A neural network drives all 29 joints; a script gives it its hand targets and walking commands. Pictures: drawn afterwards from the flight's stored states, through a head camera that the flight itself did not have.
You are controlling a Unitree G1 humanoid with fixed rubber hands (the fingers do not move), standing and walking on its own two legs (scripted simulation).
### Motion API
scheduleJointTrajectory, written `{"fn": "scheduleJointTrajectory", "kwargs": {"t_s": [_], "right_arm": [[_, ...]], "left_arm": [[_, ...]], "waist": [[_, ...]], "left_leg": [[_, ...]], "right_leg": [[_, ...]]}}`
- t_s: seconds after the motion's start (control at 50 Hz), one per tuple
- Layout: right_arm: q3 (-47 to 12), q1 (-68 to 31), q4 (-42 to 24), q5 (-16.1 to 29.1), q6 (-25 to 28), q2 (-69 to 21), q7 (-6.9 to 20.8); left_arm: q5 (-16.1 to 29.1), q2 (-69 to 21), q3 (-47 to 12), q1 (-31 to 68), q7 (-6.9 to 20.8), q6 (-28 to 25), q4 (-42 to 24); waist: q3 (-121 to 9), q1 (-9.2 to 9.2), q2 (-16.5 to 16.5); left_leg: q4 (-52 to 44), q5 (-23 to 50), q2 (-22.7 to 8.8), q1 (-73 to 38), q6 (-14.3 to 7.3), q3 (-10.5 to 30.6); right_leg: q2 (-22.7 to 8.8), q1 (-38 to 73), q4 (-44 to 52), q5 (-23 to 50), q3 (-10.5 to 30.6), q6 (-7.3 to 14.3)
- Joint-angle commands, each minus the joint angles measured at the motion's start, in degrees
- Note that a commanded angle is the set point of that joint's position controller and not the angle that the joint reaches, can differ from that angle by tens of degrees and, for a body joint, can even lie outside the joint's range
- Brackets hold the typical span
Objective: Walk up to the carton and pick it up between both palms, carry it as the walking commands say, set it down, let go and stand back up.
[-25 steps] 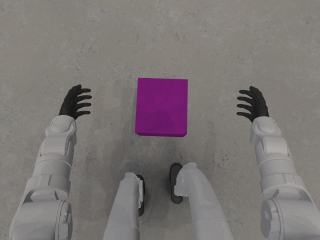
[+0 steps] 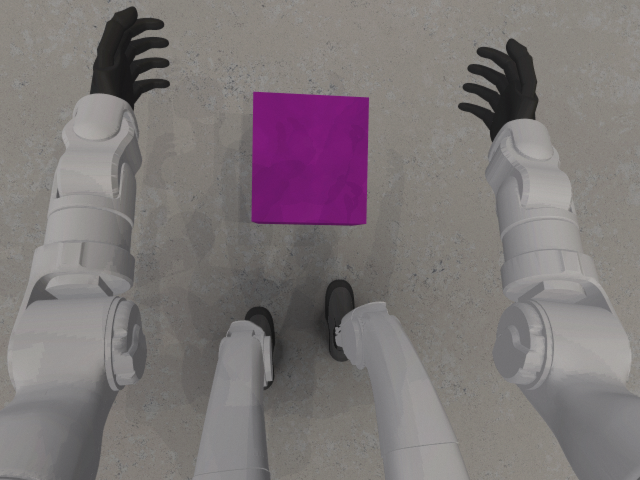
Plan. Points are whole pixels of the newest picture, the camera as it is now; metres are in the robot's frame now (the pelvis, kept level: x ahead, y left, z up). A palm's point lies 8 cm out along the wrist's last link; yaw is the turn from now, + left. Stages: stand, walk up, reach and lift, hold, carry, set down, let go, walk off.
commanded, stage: reach and lift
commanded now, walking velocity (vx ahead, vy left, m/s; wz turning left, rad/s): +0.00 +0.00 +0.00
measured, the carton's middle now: (308, 166) +0.51 -0.04 -0.58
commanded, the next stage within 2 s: none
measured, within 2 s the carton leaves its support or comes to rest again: neither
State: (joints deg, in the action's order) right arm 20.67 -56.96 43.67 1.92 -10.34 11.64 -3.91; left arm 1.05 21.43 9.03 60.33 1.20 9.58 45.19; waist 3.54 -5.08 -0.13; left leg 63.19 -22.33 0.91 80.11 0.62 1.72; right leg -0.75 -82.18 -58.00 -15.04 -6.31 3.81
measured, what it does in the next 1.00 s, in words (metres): lowers itself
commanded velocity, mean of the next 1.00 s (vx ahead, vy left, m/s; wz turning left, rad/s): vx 0.00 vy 0.00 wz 0.00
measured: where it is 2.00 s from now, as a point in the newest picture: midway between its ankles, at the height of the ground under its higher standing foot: (302, 348)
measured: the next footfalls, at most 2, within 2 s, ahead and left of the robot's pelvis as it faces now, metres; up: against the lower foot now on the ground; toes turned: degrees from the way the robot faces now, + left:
none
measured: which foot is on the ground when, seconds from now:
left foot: down 0.00-1.00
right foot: down 0.00-1.00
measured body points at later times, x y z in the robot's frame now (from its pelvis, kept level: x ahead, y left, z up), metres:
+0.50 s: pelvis -0.02 -0.01 -0.08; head +0.34 -0.01 +0.19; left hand +0.52 +0.16 -0.25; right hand +0.49 -0.25 -0.24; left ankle +0.04 +0.11 -0.63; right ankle +0.09 -0.10 -0.63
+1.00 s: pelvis -0.08 -0.01 -0.22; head +0.30 -0.03 +0.01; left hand +0.53 +0.15 -0.37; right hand +0.49 -0.24 -0.38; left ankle +0.04 +0.11 -0.63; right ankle +0.09 -0.10 -0.63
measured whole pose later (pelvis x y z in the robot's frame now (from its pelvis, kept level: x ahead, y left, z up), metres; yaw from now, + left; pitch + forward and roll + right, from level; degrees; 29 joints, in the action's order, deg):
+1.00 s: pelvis -0.08 -0.01 -0.22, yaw +0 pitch +31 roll +0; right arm 12.4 -87.3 55.5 8.3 -13.7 20.6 -7.7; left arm 10.3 27.1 6.8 87.9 -4.5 13.8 55.0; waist 29.7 -4.6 0.7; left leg 113.7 -33.4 1.1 111.6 0.8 0.9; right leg -0.7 -115.6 -107.9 -23.6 -4.7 3.6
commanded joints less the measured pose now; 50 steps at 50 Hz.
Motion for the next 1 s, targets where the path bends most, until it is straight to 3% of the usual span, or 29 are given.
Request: {"fn": "scheduleJointTrajectory", "kwargs": {"t_s": [0.0, 0.08, 0.1, 0.16, 0.18, 0.2, 0.22, 0.28, 0.3, 0.32, 0.4, 0.44, 0.5, 0.52, 0.56, 0.6, 0.66, 0.68, 0.72, 0.74, 0.78, 0.8, 0.82, 0.84, 0.86, 0.88, 0.9, 0.92, 0.98], "right_arm": [[5.3, -22.3, -7.4, -1.0, 3.8, 15.0, 2.5], [6.3, -14.4, 1.2, -2.5, 4.5, 14.2, 4.5], [4.1, -16.5, 0.8, -2.0, 4.2, 12.7, 4.8], [6.4, -18.0, -1.1, -3.9, 5.9, 14.1, 3.9], [6.5, -14.4, 1.9, -3.9, 5.7, 13.0, 4.2], [4.6, -21.5, -7.3, -1.6, 5.8, 12.8, 3.9], [4.8, -19.1, 0.0, -1.2, 5.6, 12.1, 3.8], [3.6, -20.9, -5.1, -0.1, 6.6, 11.4, 2.7], [5.0, -17.7, 1.8, -1.9, 6.0, 11.9, 2.6], [4.6, -20.2, -6.2, -0.5, 6.0, 12.8, 2.1], [1.4, -28.8, -12.9, 1.7, 4.8, 13.2, 1.2], [-0.7, -29.5, -6.6, 1.5, 4.0, 12.8, -0.2], [1.7, -29.0, -1.5, -0.3, 2.7, 14.7, -1.7], [0.9, -32.3, -6.9, 1.3, 2.4, 15.4, -1.7], [-1.0, -32.8, -2.6, 2.8, 1.7, 15.7, -1.7], [-0.1, -37.3, -9.2, 3.0, 0.9, 19.2, -2.5], [-4.1, -40.3, -3.8, 4.6, -0.6, 18.0, -3.5], [-5.8, -46.1, -16.3, 7.1, -0.6, 18.8, -3.6], [-5.9, -45.7, -6.8, 8.0, -1.9, 21.3, -4.4], [-9.7, -48.2, -13.2, 10.8, -2.5, 19.6, -4.8], [-9.3, -49.0, -13.9, 11.1, -3.3, 22.4, -5.3], [-7.5, -48.0, -5.2, 9.9, -3.4, 22.5, -5.4], [-7.5, -49.8, -9.3, 10.3, -3.4, 22.8, -5.5], [-6.7, -48.3, -0.1, 8.4, -3.4, 21.6, -5.5], [-7.7, -51.0, -7.6, 10.2, -2.9, 21.6, -5.8], [-6.9, -49.2, 9.7, 8.6, -2.6, 18.9, -4.6], [-7.7, -49.5, 1.4, 8.4, -1.0, 19.5, -4.5], [-6.6, -46.5, 14.0, 6.4, -1.0, 17.7, -4.0], [-5.4, -48.7, 9.4, 5.1, 2.1, 18.9, -3.9]], "left_arm": [[-3.0, 6.4, 6.7, 25.7, -1.6, -1.5, -2.4], [-2.1, 1.0, 5.5, 19.8, -1.7, -0.9, 1.8], [-2.3, 1.5, 6.9, 20.1, -1.9, -1.4, 1.2], [-1.0, 4.2, 6.4, 24.7, -2.2, -3.2, -3.6], [-2.4, 4.4, 7.8, 22.3, -2.3, -3.4, -3.2], [-1.1, 6.0, 7.6, 27.8, -2.6, -4.0, -11.9], [-1.0, 4.8, 5.7, 28.2, -2.4, -3.3, -7.1], [-0.3, 6.3, 6.4, 26.2, -3.1, -4.5, -9.6], [0.4, 4.9, 5.4, 24.8, -3.3, -3.8, -5.4], [0.3, 7.1, 5.0, 28.2, -3.7, -4.1, -13.8], [2.2, 8.1, 4.4, 34.5, -4.5, -2.8, -16.7], [3.2, 10.9, 5.8, 32.0, -4.2, -2.2, -5.0], [1.2, 12.6, 5.0, 33.4, -4.7, -0.9, -2.4], [1.9, 13.0, 5.3, 37.9, -4.8, -0.9, -8.9], [3.3, 12.9, 2.1, 38.5, -5.1, 0.3, -2.9], [5.0, 13.2, 1.0, 40.5, -5.6, 1.8, -7.5], [7.0, 15.2, -0.8, 42.3, -5.6, 2.1, -1.9], [8.4, 16.8, -2.6, 48.1, -6.3, 2.1, -16.2], [9.6, 16.3, -4.8, 51.4, -7.6, 2.7, -11.1], [10.2, 19.4, -3.9, 52.1, -8.0, 2.8, -17.4], [10.9, 18.4, -7.5, 53.7, -8.4, 4.1, -16.3], [11.3, 17.2, -7.3, 53.6, -8.2, 4.2, -8.3], [11.6, 16.7, -7.5, 55.0, -8.0, 4.3, -14.6], [10.3, 19.3, -5.8, 55.1, -7.7, 4.0, -3.6], [12.1, 16.8, -7.8, 56.2, -7.6, 3.8, -11.5], [8.9, 17.5, -4.8, 52.2, -6.8, 3.5, 8.6], [10.3, 14.9, -5.2, 51.5, -6.4, 2.4, 0.2], [6.8, 16.9, -2.8, 49.2, -5.7, 2.1, 15.2], [6.6, 15.8, -2.4, 48.5, -4.2, -0.2, 13.3]], "waist": [[-67.4, -1.03, 10.1], [-64.9, -2.60, 9.6], [-59.3, -0.21, 8.4], [-70.0, -3.58, 5.3], [-68.4, -2.46, 6.4], [-80.4, 0.08, 6.2], [-71.0, -1.46, 6.9], [-76.7, 1.15, 7.1], [-71.7, -1.33, 4.6], [-83.0, -0.21, 7.1], [-84.6, 0.72, 4.2], [-77.7, 1.12, -1.1], [-73.6, -1.27, 2.0], [-80.4, -0.76, 4.0], [-77.3, -0.01, 5.2], [-88.2, -2.77, 5.5], [-81.6, -1.10, 2.5], [-100.0, 0.46, 3.0], [-94.7, -1.82, 5.6], [-103.2, 1.46, 3.8], [-100.5, -1.76, 6.3], [-86.6, -2.71, 6.9], [-88.9, -2.30, 7.9], [-72.8, -3.92, 4.4], [-82.1, -1.12, 7.7], [-54.9, 0.13, 5.0], [-67.4, -0.49, 4.4], [-52.4, 0.33, 3.7], [-58.6, 0.62, 3.3]], "left_leg": [[-2.4, 17.0, 2.2, -11.0, 1.1, 0.5], [-2.2, 20.7, 2.3, -11.6, 2.7, 0.0], [-0.7, 18.0, 2.2, -5.7, 2.6, -0.5], [2.6, 21.5, 1.9, -1.7, 2.6, 0.0], [3.3, 20.5, 2.2, 0.6, 3.5, -1.2], [5.3, 21.8, 3.2, -1.5, 2.6, -2.3], [4.7, 19.9, 2.8, 5.5, 2.9, -1.8], [9.3, 16.5, 2.9, 14.5, 2.7, -3.0], [8.8, 13.4, 3.4, 14.6, 2.5, -2.0], [10.7, 17.6, 3.1, 5.8, 2.9, -2.0], [15.3, 9.5, 3.4, 12.8, 2.7, -4.3], [18.4, 4.6, 4.1, 26.2, 1.8, -4.8], [20.1, 1.0, 3.8, 24.4, 2.0, -4.5], [21.0, 2.2, 3.7, 19.7, 2.2, -4.9], [25.4, 1.0, 3.8, 18.9, 1.6, -4.7], [26.6, 1.4, 3.4, 11.2, 1.7, -4.7], [30.0, -1.5, 3.2, 15.5, 0.9, -4.8], [30.6, 4.6, 3.4, 4.9, 0.8, -5.2], [35.0, 1.6, 2.7, 9.3, 1.3, -5.0], [36.0, 4.1, 2.4, 3.6, 0.7, -5.7], [40.0, 5.5, 1.9, 3.7, 0.7, -4.9], [39.1, -1.3, 1.7, 9.9, 0.3, -4.4], [38.8, 1.5, 2.5, 7.0, 0.5, -4.6], [39.2, -6.6, 1.9, 15.7, 0.2, -5.1], [38.9, -2.1, 2.5, 8.2, -0.1, -4.7], [41.0, -11.3, 2.0, 24.5, -0.8, -4.6], [40.2, -5.0, 2.0, 16.8, -0.8, -3.9], [41.8, -10.2, 1.5, 26.6, -0.9, -4.4], [46.1, -5.4, 1.9, 26.7, 0.0, -4.7]], "right_leg": [[2.8, 40.4, -6.1, 28.1, 7.6, -3.9], [2.7, 37.7, -5.6, 29.8, 7.0, -3.3], [2.6, 34.3, -6.9, 27.8, 7.6, -3.5], [2.3, 40.6, -11.1, 36.5, 8.4, -3.6], [2.1, 39.6, -11.5, 38.6, 8.9, -3.3], [1.9, 46.9, -12.7, 40.4, 10.2, -4.0], [1.7, 42.8, -12.8, 40.1, 10.5, -3.7], [0.4, 49.5, -18.2, 43.6, 13.7, -2.7], [1.0, 43.0, -18.5, 37.3, 11.1, -3.5], [1.7, 44.0, -18.9, 39.7, 11.2, -3.9], [1.5, 46.5, -21.4, 31.2, 13.4, -4.2], [0.8, 47.7, -25.7, 32.5, 14.2, -5.0], [1.6, 41.0, -27.1, 24.1, 13.1, -5.1], [1.6, 41.8, -27.1, 23.1, 13.6, -4.6], [2.2, 34.3, -31.1, 19.3, 12.3, -4.2], [2.4, 37.2, -31.0, 15.7, 10.8, -4.8], [2.6, 32.6, -35.9, 11.9, 9.1, -4.3], [3.3, 41.3, -36.5, 18.0, 8.6, -4.6], [3.3, 38.2, -40.9, 13.7, 8.9, -3.7], [3.2, 42.2, -42.0, 17.3, 9.0, -3.6], [3.2, 41.8, -45.1, 19.4, 10.0, -3.3], [3.4, 30.6, -44.3, 9.6, 8.5, -3.2], [3.8, 30.2, -44.6, 11.3, 8.0, -3.1], [3.5, 22.9, -43.5, 2.8, 7.6, -3.0], [3.8, 27.4, -44.4, 6.7, 8.6, -2.6], [3.1, 12.2, -44.3, -4.5, 8.5, -3.2], [3.5, 20.2, -45.9, 3.5, 8.1, -3.2], [2.8, 13.8, -45.9, -0.5, 9.7, -3.6], [3.2, 18.7, -48.7, 4.9, 10.8, -4.3]]}}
